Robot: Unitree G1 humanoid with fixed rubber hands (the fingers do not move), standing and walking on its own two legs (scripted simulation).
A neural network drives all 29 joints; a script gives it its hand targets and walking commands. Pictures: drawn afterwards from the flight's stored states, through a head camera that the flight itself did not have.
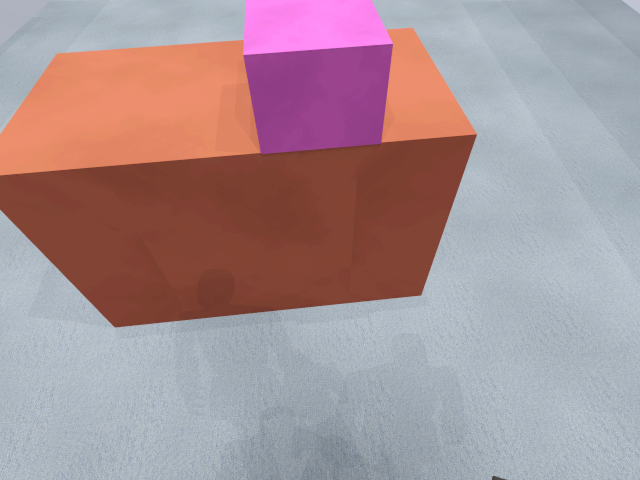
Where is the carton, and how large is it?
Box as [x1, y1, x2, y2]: [243, 0, 392, 153]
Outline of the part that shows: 246,0 243,55 261,153 380,143 392,43 371,0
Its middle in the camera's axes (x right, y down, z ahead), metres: -0.01 -0.38 +0.85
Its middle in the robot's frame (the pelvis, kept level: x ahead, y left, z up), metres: +0.90 +0.01 +0.05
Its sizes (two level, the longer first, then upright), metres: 0.284 0.267 0.217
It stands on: a pedestal, 0.70 m high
